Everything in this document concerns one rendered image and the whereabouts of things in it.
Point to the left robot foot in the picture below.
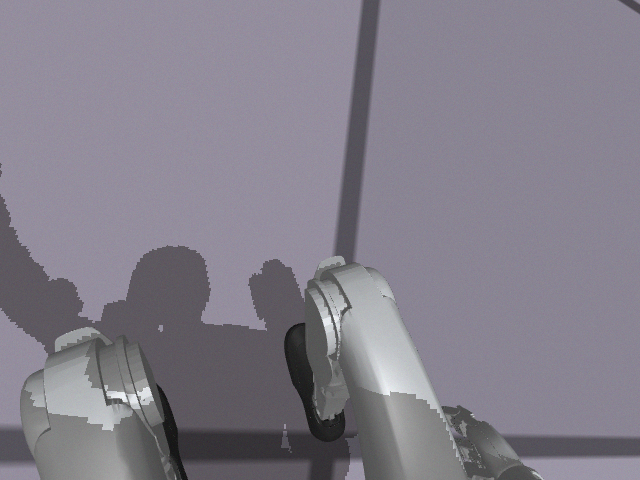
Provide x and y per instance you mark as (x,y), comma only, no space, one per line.
(171,433)

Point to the right robot foot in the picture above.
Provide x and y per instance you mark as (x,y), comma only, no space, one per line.
(302,378)

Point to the right robot hand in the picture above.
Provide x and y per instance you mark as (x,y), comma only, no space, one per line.
(489,453)

